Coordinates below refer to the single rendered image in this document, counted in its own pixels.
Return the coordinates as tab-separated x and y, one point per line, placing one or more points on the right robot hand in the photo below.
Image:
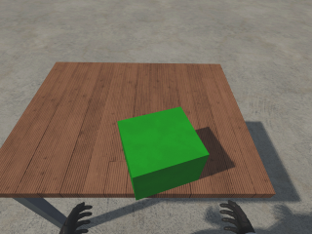
243	225

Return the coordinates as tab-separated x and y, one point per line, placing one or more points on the carton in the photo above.
162	151

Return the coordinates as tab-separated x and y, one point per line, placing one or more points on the left robot hand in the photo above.
71	223

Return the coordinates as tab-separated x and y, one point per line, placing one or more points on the table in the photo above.
67	144

